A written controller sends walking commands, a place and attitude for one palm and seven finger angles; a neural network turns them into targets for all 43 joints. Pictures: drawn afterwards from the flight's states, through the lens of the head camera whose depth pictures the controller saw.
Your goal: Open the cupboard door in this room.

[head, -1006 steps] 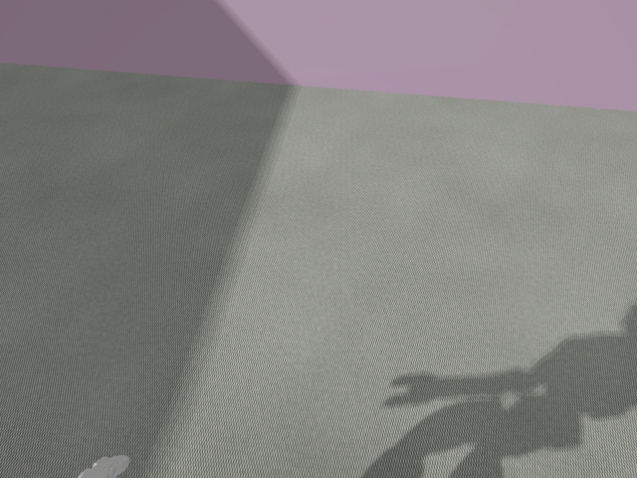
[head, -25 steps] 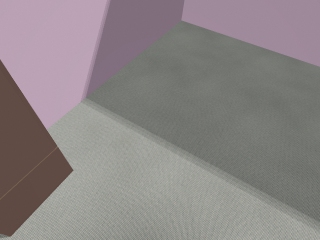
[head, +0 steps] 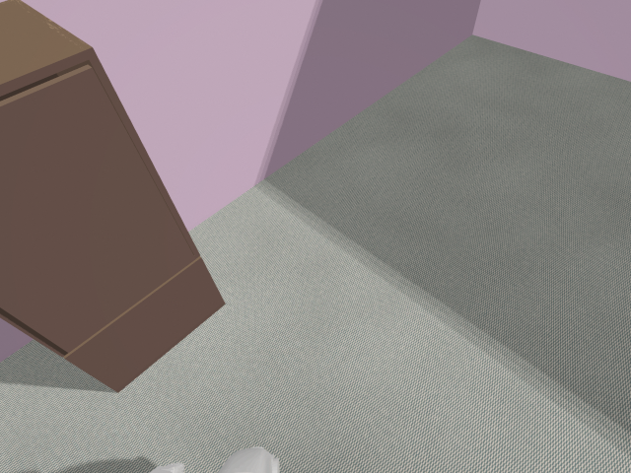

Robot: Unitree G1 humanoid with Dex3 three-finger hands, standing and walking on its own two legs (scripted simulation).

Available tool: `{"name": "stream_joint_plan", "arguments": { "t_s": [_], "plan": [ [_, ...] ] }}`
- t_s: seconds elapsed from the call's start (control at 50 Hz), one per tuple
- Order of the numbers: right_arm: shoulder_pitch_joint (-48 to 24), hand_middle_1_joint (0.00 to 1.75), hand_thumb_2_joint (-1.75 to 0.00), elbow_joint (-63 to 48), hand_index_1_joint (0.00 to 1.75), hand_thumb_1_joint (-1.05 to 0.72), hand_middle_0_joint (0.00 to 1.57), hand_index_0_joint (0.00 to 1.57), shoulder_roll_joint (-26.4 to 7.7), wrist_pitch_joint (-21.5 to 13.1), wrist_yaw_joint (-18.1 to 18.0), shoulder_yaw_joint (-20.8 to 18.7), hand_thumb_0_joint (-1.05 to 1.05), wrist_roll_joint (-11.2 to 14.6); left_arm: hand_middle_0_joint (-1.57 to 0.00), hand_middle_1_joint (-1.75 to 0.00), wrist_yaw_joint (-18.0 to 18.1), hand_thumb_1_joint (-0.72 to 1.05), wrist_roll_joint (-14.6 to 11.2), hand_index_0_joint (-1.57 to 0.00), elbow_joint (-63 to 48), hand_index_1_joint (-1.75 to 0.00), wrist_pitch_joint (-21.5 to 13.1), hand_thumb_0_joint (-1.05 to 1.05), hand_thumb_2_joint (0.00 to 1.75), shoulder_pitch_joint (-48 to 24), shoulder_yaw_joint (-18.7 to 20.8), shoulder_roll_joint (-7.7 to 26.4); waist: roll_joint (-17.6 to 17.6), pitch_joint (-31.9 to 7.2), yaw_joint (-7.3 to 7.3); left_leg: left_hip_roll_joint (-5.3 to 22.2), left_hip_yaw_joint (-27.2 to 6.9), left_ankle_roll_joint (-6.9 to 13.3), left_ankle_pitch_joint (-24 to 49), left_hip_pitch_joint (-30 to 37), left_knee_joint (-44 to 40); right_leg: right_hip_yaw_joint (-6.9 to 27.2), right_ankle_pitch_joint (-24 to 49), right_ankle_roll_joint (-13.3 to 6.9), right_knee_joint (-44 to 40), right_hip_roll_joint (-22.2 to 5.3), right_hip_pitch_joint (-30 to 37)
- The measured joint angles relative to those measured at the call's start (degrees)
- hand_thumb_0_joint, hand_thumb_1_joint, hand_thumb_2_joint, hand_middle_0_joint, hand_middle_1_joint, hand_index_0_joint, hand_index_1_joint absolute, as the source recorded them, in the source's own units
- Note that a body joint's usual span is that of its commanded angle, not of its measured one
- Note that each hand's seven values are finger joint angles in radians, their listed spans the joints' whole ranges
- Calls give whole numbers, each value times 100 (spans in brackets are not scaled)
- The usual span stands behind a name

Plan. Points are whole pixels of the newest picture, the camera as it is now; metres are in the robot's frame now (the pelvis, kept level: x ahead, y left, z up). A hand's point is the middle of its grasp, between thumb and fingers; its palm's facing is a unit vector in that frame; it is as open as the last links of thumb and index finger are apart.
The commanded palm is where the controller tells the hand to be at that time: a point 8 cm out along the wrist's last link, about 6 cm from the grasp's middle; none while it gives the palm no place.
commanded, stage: turn to face it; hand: left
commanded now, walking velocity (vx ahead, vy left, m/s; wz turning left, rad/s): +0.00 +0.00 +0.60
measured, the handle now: out of the picture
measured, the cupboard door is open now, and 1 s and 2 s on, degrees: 0 0 0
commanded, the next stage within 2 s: take the last steps up to it in 1.20 s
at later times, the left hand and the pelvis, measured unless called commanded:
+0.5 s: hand out of the picture +0.01 +0.27 -0.16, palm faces +0.33 -0.90 -0.28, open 7.4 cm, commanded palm none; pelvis -0.01 +0.03 +0.00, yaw +19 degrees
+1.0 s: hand out of the picture -0.10 +0.21 -0.18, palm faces +0.59 -0.77 -0.23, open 7.4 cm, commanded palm none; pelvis -0.02 +0.03 -0.01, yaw +36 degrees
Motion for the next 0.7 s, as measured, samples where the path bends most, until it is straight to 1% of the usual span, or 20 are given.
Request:
{"name": "stream_joint_plan", "arguments": {
  "t_s": [0.06, 0.12, 0.16, 0.18, 0.2, 0.22, 0.24, 0.26, 0.28, 0.32, 0.38, 0.46, 0.54, 0.58, 0.6, 0.62, 0.64, 0.66, 0.7],
  "plan": [
    [-331, 30, -89, -128, 30, -92, 20, 20, -120, -5, 11, 21, 1, 13, -20, -30, -30, 91, 30, -20, 8, -30, 29, 0, 90, 89, -2, 93, -73, 66, 125, 48, 84, 11, -152, 310, -609, -181, -47, 55, 133, -140, -88],
    [-651, 30, -89, -307, 30, -92, 20, 20, -212, -56, 18, 55, 1, 36, -20, -30, -59, 91, 53, -20, 36, -30, 70, 0, 90, 168, 23, 234, -177, 137, 252, 39, 212, 71, -259, 673, -1364, -369, -118, 142, 327, -291, -203],
    [-812, 30, -89, -448, 30, -92, 20, 20, -259, -121, 21, 83, 1, 40, -20, -30, -78, 90, 48, -20, 60, -30, 103, 1, 90, 229, 57, 354, -255, 159, 313, 12, 336, 125, -30, 987, -2065, -511, -213, 230, 538, -410, -292],
    [-865, 30, -89, -528, 30, -92, 20, 20, -294, -166, 30, 98, 0, 37, -20, -30, -90, 90, 34, -20, 63, -30, 123, 1, 90, 282, 76, 416, -279, 145, 333, -5, 394, 169, 313, 1196, -2546, -575, -298, 287, 716, -474, -363],
    [-914, 30, -89, -601, 30, -92, 20, 20, -321, -227, 36, 103, 0, 28, -20, -30, -105, 90, 16, -20, 67, -30, 153, 1, 90, 329, 102, 485, -309, 124, 350, -30, 390, 286, 484, 1301, -2822, -559, -396, 353, 1005, -545, -502],
    [-984, 30, -89, -647, 30, -92, 20, 20, -289, -278, 32, 110, 0, 28, -20, -30, -107, 90, 6, -20, 90, -30, 210, 1, 90, 318, 132, 582, -423, 169, 384, -107, 379, 396, 393, 1236, -2712, -310, -806, 453, 1440, -576, -694],
    [-1028, 30, -89, -684, 30, -92, 20, 20, -261, -327, 26, 138, 0, 33, -20, -30, -91, 90, 7, -20, 114, -29, 286, 1, 90, 302, 150, 659, -479, 199, 418, -137, 343, 477, 296, 1189, -2608, 2, -1170, 532, 1940, -489, -905],
    [-1038, 30, -89, -719, 30, -92, 20, 20, -237, -366, 11, 166, 0, 33, -20, -30, -75, 90, 3, -20, 146, -29, 350, 1, 90, 279, 169, 710, -479, 204, 426, -140, 272, 526, 252, 1173, -2587, 262, -1346, 585, 2421, -357, -1101],
    [-1027, 30, -89, -746, 30, -91, 20, 20, -215, -386, -10, 186, 0, 27, -20, -30, -70, 90, -6, -20, 170, -29, 390, 1, 90, 250, 186, 741, -448, 197, 417, -139, 179, 550, 266, 1179, -2635, 457, -1355, 622, 2812, -229, -1266],
    [-992, 30, -89, -751, 30, -91, 20, 20, -169, -384, -42, 220, 0, 18, -19, -30, -96, 91, -17, -19, 154, -29, 395, 1, 90, 195, 207, 779, -394, 177, 407, -159, 7, 541, 407, 1247, -2852, 725, -1106, 680, 3267, -59, -1501],
    [-931, 30, -89, -714, 30, -91, 20, 20, -95, -352, -36, 261, 0, 16, -19, -30, -131, 91, -23, -19, 34, -29, 340, 1, 90, 126, 199, 784, -346, 145, 408, -236, -190, 550, 617, 1357, -3166, 983, -758, 742, 3283, 55, -1638],
    [-819, 30, -89, -682, 30, -91, 20, 20, 6, -309, -6, 279, 0, 11, -19, -30, -130, 91, -40, -19, -111, -29, 310, 1, 90, -23, 156, 711, -269, 128, 342, -359, -445, 520, 746, 1397, -3326, 1174, -698, 779, 2726, 160, -1538],
    [-707, 30, -89, -637, 30, -91, 20, 21, 50, -227, 11, 247, 0, -3, -19, -30, -122, 91, -71, -19, -250, -29, 248, 1, 90, -160, 87, 569, -109, 127, 225, -456, -730, 420, 725, 1294, -3183, 1182, -651, 738, 1632, 325, -1127],
    [-624, 30, -89, -611, 30, -91, 20, 21, 44, -179, 11, 208, 0, 17, -19, -30, -128, 90, -75, -19, -349, -29, 153, 1, 90, -145, 41, 509, -33, 78, 195, -526, -869, 334, 618, 1149, -2930, 1103, -146, 700, 672, 386, -726],
    [-600, 30, -89, -591, 30, -91, 20, 21, 10, -158, 15, 176, 0, 39, -20, -30, -115, 90, -45, -20, -376, -29, 84, 1, 90, -138, 22, 450, 53, 77, 189, -529, -908, 331, 497, 1017, -2639, 1023, 43, 420, 519, 415, -660],
    [-591, 30, -89, -563, 30, -91, 20, 21, -38, -129, 13, 136, 0, 46, -20, -30, -104, 90, -23, -20, -398, -29, 44, 1, 90, -134, -18, 376, 151, 105, 162, -546, -904, 325, 66, 845, -2160, 923, 36, 242, 599, 405, -657],
    [-578, 30, -89, -528, 30, -91, 20, 21, -80, -94, 12, 102, 0, 38, -20, -30, -97, 90, -16, -20, -421, -29, 18, 1, 90, -112, -51, 305, 203, 121, 145, -594, -855, 324, -289, 649, -1573, 839, -20, 148, 653, 354, -637],
    [-567, 30, -89, -488, 30, -91, 20, 21, -118, -60, 20, 72, 0, 28, -20, -30, -90, 90, -16, -20, -439, -29, 6, 1, 90, -75, -72, 239, 231, 133, 141, -625, -774, 318, -439, 463, -969, 773, -55, 109, 637, 299, -586],
    [-555, 30, -89, -417, 30, -91, 20, 20, -180, -20, 56, 31, 1, 10, -20, -30, -75, 90, -14, -20, -445, -29, 18, 1, 90, 6, -97, 131, 265, 161, 127, -579, -584, 270, -309, 181, 0, 653, -29, 108, 478, 219, -448]
  ]
}}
